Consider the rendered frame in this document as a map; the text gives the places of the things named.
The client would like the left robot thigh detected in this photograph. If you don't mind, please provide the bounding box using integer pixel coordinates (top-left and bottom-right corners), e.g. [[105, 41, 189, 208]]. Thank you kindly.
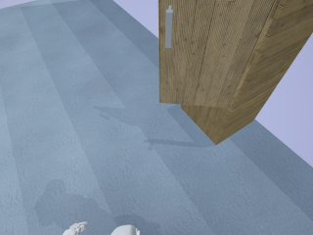
[[111, 224, 141, 235]]

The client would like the robot left hand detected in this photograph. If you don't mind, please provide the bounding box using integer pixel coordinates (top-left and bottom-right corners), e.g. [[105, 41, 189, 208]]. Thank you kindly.
[[63, 221, 88, 235]]

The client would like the cupboard door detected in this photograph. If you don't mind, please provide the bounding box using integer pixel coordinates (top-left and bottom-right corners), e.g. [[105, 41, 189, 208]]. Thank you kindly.
[[157, 0, 277, 108]]

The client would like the handle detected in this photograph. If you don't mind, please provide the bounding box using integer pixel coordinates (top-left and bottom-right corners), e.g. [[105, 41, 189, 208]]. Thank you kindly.
[[164, 5, 173, 48]]

